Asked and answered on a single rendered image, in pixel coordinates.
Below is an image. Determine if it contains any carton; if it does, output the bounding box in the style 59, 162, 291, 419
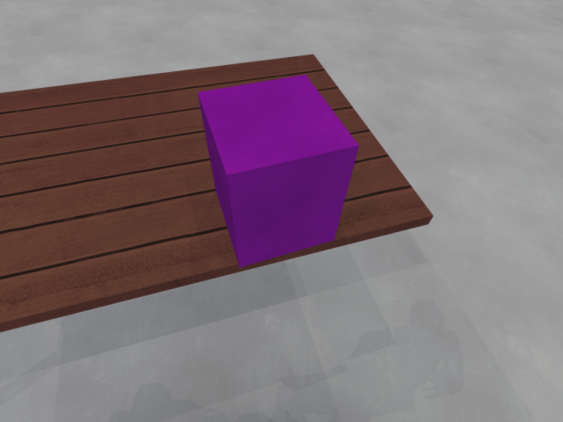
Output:
198, 75, 359, 267

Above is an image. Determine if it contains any table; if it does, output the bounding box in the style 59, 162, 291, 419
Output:
0, 55, 433, 332

